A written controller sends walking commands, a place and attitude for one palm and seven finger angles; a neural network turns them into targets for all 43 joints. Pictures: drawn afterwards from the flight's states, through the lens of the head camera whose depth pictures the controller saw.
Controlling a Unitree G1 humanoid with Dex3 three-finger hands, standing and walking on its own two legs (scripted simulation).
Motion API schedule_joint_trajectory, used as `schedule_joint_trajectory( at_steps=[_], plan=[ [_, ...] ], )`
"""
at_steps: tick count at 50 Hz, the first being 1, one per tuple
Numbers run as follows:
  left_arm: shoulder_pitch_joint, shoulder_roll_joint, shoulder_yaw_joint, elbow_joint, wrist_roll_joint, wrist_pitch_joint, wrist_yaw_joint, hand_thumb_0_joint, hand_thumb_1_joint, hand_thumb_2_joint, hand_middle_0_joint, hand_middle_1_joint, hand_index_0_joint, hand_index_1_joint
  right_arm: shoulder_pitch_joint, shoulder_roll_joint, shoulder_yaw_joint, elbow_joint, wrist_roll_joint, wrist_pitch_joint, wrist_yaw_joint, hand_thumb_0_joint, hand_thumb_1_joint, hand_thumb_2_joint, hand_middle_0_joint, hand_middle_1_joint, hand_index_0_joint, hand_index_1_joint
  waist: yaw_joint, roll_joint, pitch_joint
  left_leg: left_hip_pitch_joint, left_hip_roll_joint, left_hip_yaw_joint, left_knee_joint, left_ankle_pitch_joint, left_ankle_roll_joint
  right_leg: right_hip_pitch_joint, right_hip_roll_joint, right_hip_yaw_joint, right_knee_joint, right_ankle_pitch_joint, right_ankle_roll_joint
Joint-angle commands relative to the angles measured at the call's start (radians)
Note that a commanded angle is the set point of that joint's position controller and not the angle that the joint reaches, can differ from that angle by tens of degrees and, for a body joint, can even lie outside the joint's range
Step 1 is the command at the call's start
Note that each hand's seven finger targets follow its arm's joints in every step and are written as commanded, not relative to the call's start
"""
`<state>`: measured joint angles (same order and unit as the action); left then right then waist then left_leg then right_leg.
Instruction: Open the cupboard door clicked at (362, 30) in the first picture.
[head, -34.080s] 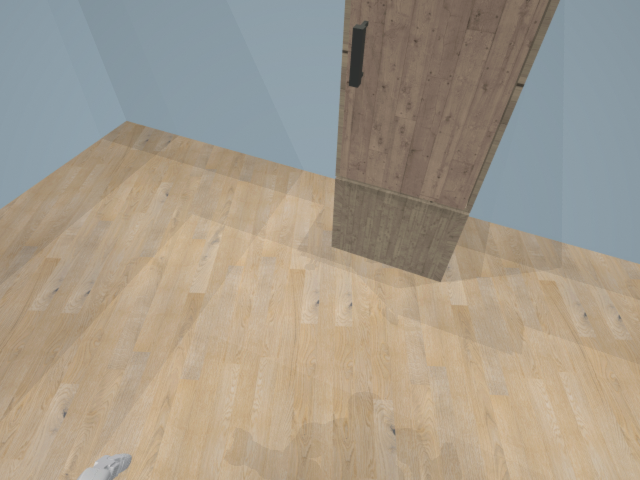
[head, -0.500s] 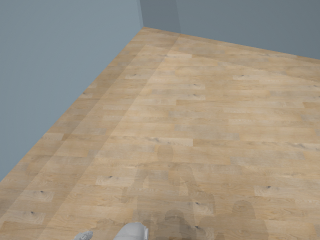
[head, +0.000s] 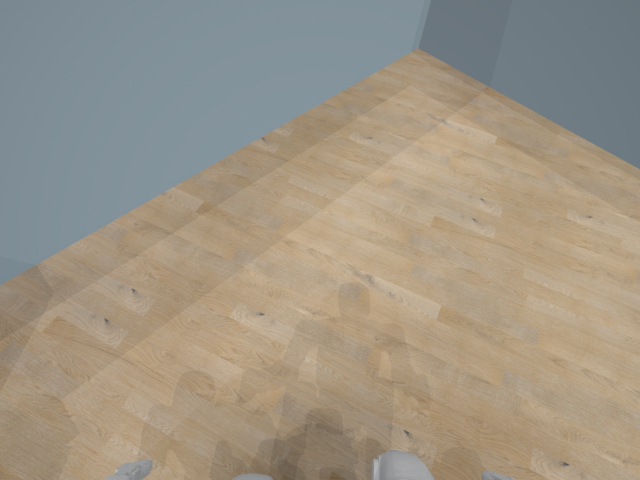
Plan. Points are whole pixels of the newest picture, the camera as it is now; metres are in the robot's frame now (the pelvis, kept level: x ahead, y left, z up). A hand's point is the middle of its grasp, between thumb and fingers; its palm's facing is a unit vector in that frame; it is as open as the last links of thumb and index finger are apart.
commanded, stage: turn to face it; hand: left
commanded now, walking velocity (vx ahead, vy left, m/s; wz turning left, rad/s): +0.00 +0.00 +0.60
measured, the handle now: out of the picture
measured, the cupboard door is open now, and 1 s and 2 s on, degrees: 40 40 40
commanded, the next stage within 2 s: none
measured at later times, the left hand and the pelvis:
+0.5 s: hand out of the picture +0.03 +0.14 -0.15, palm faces +0.31 -0.92 -0.25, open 7.3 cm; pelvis +0.01 -0.06 +0.00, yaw +19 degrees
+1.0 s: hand out of the picture +0.00 +0.18 -0.16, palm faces +0.55 -0.78 -0.28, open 7.4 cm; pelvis +0.03 -0.06 +0.00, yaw +34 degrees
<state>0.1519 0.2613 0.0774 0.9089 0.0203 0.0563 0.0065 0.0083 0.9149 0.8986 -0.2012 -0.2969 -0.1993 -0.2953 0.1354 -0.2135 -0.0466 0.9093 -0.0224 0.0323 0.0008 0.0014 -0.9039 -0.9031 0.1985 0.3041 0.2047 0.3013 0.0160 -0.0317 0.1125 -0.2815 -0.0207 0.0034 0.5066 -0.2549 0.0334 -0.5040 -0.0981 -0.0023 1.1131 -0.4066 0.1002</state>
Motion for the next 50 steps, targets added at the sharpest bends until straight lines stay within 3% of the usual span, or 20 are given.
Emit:
schedule_joint_trajectory(
  at_steps=[1,5,8,9,10,11,12,14,16,26,29,30,31,32,33,35,38,45,48,50],
  plan=[
    [-0.018,0.062,0.009,-0.096,-0.002,-0.029,0.003,0.000,0.900,0.900,-0.200,-0.300,-0.200,-0.300,0.058,-0.223,-0.063,-0.049,0.000,-0.022,-0.013,0.000,-0.900,-0.900,0.200,0.300,0.200,0.300,-0.040,0.157,-0.172,0.163,0.238,-0.240,-0.136,0.429,0.132,-0.007,0.025,-0.003,-0.139,-0.005,0.002],
    [-0.021,0.054,0.006,-0.109,-0.009,-0.035,0.005,0.000,0.900,0.900,-0.200,-0.300,-0.200,-0.300,0.043,-0.230,-0.073,-0.053,-0.004,-0.011,-0.010,0.000,-0.900,-0.900,0.200,0.300,0.200,0.300,-0.038,0.227,-0.169,0.092,0.216,-0.288,-0.100,0.413,0.117,0.126,0.076,-0.031,-0.350,-0.025,-0.010],
    [0.077,0.072,0.014,-0.085,-0.013,-0.052,0.009,0.000,0.900,0.900,-0.200,-0.300,-0.200,-0.300,-0.004,-0.212,-0.075,-0.069,0.007,-0.006,-0.010,0.000,-0.900,-0.900,0.200,0.300,0.200,0.300,0.016,0.195,-0.192,-0.041,0.162,-0.293,-0.012,0.324,0.061,0.363,0.088,-0.041,-0.637,0.171,-0.025],
    [0.120,0.131,0.026,-0.077,-0.004,-0.064,0.017,0.000,0.900,0.900,-0.200,-0.300,-0.200,-0.300,-0.001,-0.167,-0.070,-0.079,0.018,-0.008,-0.005,0.000,-0.900,-0.900,0.200,0.300,0.200,0.300,0.037,0.037,-0.217,-0.173,0.091,-0.235,0.098,0.136,0.005,0.520,-0.043,0.078,-0.769,0.220,-0.057],
    [0.138,0.225,0.045,-0.074,0.010,-0.070,0.027,0.000,0.900,0.900,-0.200,-0.300,-0.200,-0.300,0.008,-0.097,-0.058,-0.101,0.021,-0.010,-0.001,0.000,-0.900,-0.900,0.200,0.300,0.200,0.300,0.046,-0.291,-0.217,-0.342,-0.065,-0.035,0.354,-0.295,-0.079,0.594,-0.333,0.356,-0.825,0.370,-0.172],
    [0.134,0.230,0.038,-0.080,0.004,-0.066,0.032,0.000,0.900,0.900,-0.200,-0.300,-0.200,-0.300,-0.006,-0.143,-0.067,-0.103,0.015,-0.003,0.001,0.000,-0.900,-0.900,0.200,0.300,0.200,0.300,0.051,-0.262,-0.203,-0.312,-0.014,-0.062,0.582,-0.400,-0.074,0.459,-0.436,0.355,-0.820,0.462,-0.256],
    [0.072,0.164,0.025,-0.088,0.002,-0.068,0.037,0.000,0.900,0.900,-0.200,-0.300,-0.200,-0.300,0.002,-0.139,-0.065,-0.085,0.009,0.006,0.004,0.000,-0.900,-0.900,0.200,0.300,0.200,0.300,0.011,-0.196,-0.155,-0.324,0.022,-0.092,0.688,-0.330,-0.071,0.410,-0.365,0.261,-0.807,0.452,-0.264],
    [0.001,0.108,0.005,-0.103,-0.005,-0.065,0.033,0.000,0.900,0.900,-0.200,-0.300,-0.200,-0.300,0.011,-0.120,-0.061,-0.046,0.006,0.020,0.014,0.000,-0.900,-0.900,0.200,0.300,0.200,0.300,-0.031,-0.174,-0.107,-0.327,0.048,-0.046,0.761,-0.215,-0.098,0.376,-0.249,0.107,-0.769,0.543,-0.221],
    [0.012,0.095,0.002,-0.101,-0.002,-0.070,0.030,0.000,0.900,0.900,-0.200,-0.300,-0.200,-0.300,0.009,-0.097,-0.051,-0.042,0.010,0.026,0.025,0.000,-0.900,-0.900,0.200,0.300,0.200,0.300,-0.034,-0.176,-0.109,-0.312,0.047,-0.009,0.700,-0.172,-0.108,0.394,-0.211,0.003,-0.759,0.624,-0.192],
    [0.131,0.150,0.030,-0.053,0.011,-0.071,0.027,0.000,0.900,0.900,-0.200,-0.300,-0.200,-0.300,-0.089,-0.067,-0.029,-0.073,0.016,0.011,0.031,0.000,-0.900,-0.900,0.200,0.300,0.200,0.300,0.026,-0.192,-0.144,-0.155,0.038,0.106,0.233,-0.197,-0.088,0.498,-0.279,-0.083,-0.649,0.792,-0.201],
    [0.094,0.164,0.036,-0.058,0.000,-0.068,0.018,0.000,0.900,0.900,-0.200,-0.300,-0.200,-0.300,0.005,-0.104,-0.037,-0.056,0.010,0.001,0.026,0.000,-0.900,-0.900,0.200,0.300,0.200,0.300,-0.041,-0.126,-0.172,0.057,0.014,0.129,0.012,-0.015,-0.062,0.385,-0.261,-0.156,-0.515,0.704,-0.143],
    [0.081,0.144,0.032,-0.069,-0.008,-0.064,0.012,0.000,0.900,0.900,-0.200,-0.300,-0.200,-0.300,0.080,-0.161,-0.053,-0.039,0.005,-0.007,0.024,0.000,-0.900,-0.900,0.200,0.300,0.200,0.300,-0.087,-0.004,-0.226,0.235,0.083,0.044,-0.074,0.167,-0.027,0.258,-0.221,-0.198,-0.349,0.556,-0.092],
    [0.053,0.070,0.012,-0.110,-0.016,-0.058,0.004,0.000,0.900,0.900,-0.200,-0.300,-0.200,-0.300,0.147,-0.276,-0.085,-0.035,-0.002,-0.013,0.017,0.000,-0.900,-0.900,0.200,0.300,0.200,0.300,-0.123,0.322,-0.250,0.382,0.368,-0.353,-0.117,0.513,0.111,-0.041,-0.057,-0.207,-0.098,-0.125,-0.015],
    [-0.013,0.063,0.004,-0.141,-0.008,-0.042,0.011,0.000,0.900,0.900,-0.200,-0.300,-0.200,-0.300,0.200,-0.318,-0.091,-0.015,0.003,-0.003,0.005,0.000,-0.900,-0.900,0.200,0.300,0.200,0.300,-0.140,0.288,-0.261,0.348,0.457,-0.428,-0.116,0.700,0.214,-0.107,-0.025,-0.075,0.029,-0.283,-0.020],
    [-0.017,0.080,0.009,-0.152,-0.004,-0.035,0.013,0.000,0.900,0.900,-0.200,-0.300,-0.200,-0.300,0.173,-0.306,-0.084,-0.024,-0.001,-0.003,0.001,0.000,-0.900,-0.900,0.200,0.300,0.200,0.300,-0.115,0.177,-0.226,0.268,0.454,-0.358,-0.129,0.513,0.227,-0.094,-0.046,-0.022,0.071,-0.230,-0.033],
    [-0.021,0.077,0.018,-0.105,0.002,-0.026,0.010,0.000,0.900,0.900,-0.200,-0.300,-0.200,-0.300,0.059,-0.240,-0.067,-0.055,-0.002,-0.011,-0.015,0.000,-0.900,-0.900,0.200,0.300,0.200,0.300,-0.068,0.238,-0.157,0.142,0.325,-0.309,-0.172,0.341,0.157,-0.094,-0.037,0.015,0.088,-0.081,-0.022],
    [0.036,0.074,0.020,-0.072,0.005,-0.022,-0.001,0.000,0.900,0.900,-0.200,-0.300,-0.200,-0.300,0.016,-0.209,-0.053,-0.069,0.002,-0.023,-0.017,0.000,-0.900,-0.900,0.200,0.300,0.200,0.300,-0.024,0.143,-0.139,0.108,0.247,-0.229,-0.190,0.300,0.110,-0.063,-0.014,0.013,0.064,0.037,-0.012],
    [-0.013,0.057,0.010,-0.106,-0.001,-0.026,0.004,0.000,0.900,0.900,-0.200,-0.300,-0.200,-0.300,0.052,-0.223,-0.064,-0.055,-0.004,-0.017,-0.009,0.000,-0.900,-0.900,0.200,0.300,0.200,0.300,-0.044,0.151,-0.154,0.087,0.231,-0.301,-0.173,0.206,0.134,0.028,0.035,-0.002,-0.208,-0.014,-0.011],
    [0.020,0.051,0.007,-0.109,-0.006,-0.034,0.006,0.000,0.900,0.900,-0.200,-0.300,-0.200,-0.300,0.024,-0.222,-0.071,-0.065,-0.005,-0.009,-0.008,0.000,-0.900,-0.900,0.200,0.300,0.200,0.300,-0.029,0.212,-0.168,0.038,0.210,-0.328,-0.125,0.251,0.122,0.153,0.078,-0.023,-0.383,-0.016,-0.023],
    [0.075,0.059,0.013,-0.095,-0.011,-0.044,0.010,0.000,0.900,0.900,-0.200,-0.300,-0.200,-0.300,0.003,-0.213,-0.073,-0.071,0.003,-0.006,-0.008,0.000,-0.900,-0.900,0.200,0.300,0.200,0.300,0.000,0.186,-0.186,-0.033,0.171,-0.331,-0.062,0.267,0.088,0.305,0.097,-0.034,-0.561,0.105,-0.032]
  ],
)
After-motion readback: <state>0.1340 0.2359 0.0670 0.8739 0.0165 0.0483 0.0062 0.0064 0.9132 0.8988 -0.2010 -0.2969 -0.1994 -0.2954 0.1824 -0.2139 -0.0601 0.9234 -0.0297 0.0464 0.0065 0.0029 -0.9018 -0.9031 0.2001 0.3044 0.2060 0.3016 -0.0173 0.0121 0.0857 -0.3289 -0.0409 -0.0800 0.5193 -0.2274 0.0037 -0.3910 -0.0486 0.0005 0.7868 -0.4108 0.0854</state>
